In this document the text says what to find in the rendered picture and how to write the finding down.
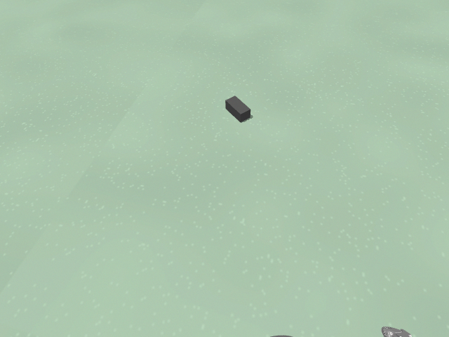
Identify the carton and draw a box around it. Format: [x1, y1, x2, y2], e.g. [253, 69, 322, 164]
[225, 96, 250, 123]

